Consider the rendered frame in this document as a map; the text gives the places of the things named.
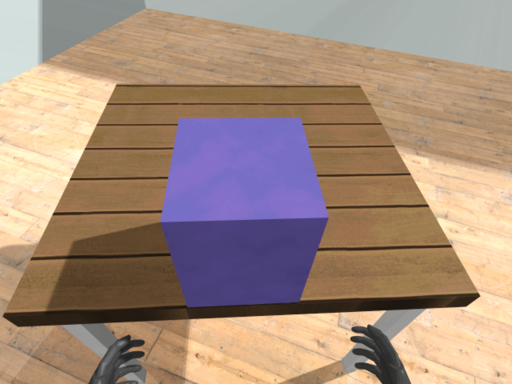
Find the robot right hand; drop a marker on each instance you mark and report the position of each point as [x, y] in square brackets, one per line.
[389, 368]

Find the table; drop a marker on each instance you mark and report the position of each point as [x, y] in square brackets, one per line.
[103, 256]

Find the robot left hand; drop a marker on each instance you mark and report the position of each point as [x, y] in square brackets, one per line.
[108, 371]

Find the carton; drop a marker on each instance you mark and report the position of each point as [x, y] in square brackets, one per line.
[243, 214]

